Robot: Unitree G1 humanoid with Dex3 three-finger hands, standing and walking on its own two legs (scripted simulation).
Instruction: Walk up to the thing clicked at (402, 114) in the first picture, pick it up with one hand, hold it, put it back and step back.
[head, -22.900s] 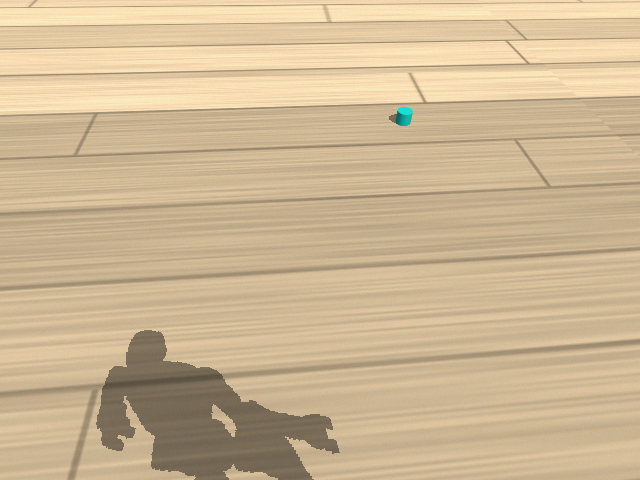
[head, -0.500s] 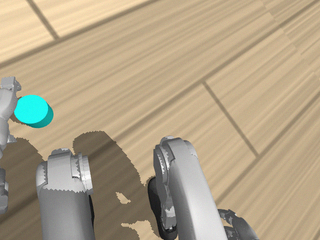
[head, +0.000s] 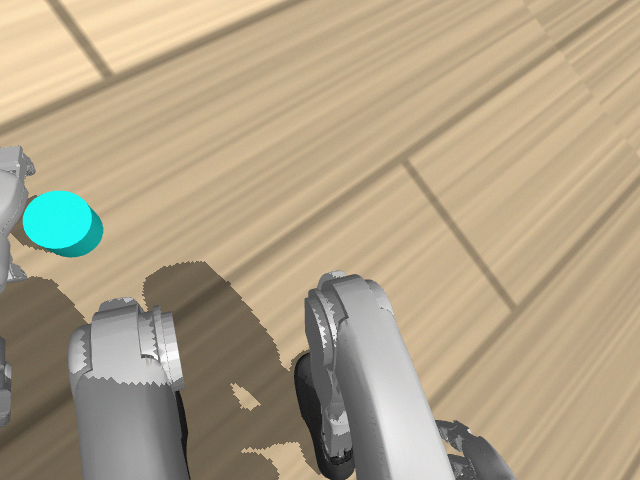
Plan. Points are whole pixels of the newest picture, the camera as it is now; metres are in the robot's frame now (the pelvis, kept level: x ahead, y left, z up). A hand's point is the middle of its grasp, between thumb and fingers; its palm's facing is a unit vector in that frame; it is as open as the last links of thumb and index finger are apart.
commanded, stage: rise first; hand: left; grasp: from above
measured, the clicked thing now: (66, 225) +0.45 +0.28 -0.28
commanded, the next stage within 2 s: approach in 0.18 s
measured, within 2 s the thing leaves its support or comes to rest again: neither
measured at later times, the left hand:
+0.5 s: hand (21, 231) +0.42 +0.30 -0.17, palm faces -0.45 -0.08 -0.89, open 14.0 cm
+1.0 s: hand (54, 230) +0.43 +0.27 -0.21, palm faces -0.50 -0.12 -0.86, open 14.1 cm
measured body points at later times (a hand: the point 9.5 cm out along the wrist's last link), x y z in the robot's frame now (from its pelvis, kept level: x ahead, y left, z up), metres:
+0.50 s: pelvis +0.00 +0.00 +0.01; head +0.22 +0.08 +0.39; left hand +0.44 +0.30 -0.12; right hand +0.08 -0.26 -0.10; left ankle +0.08 +0.14 -0.29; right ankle +0.09 -0.12 -0.29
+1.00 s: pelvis +0.00 +0.00 -0.01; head +0.24 +0.07 +0.36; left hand +0.45 +0.28 -0.16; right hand +0.03 -0.25 -0.11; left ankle +0.08 +0.14 -0.29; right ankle +0.09 -0.12 -0.29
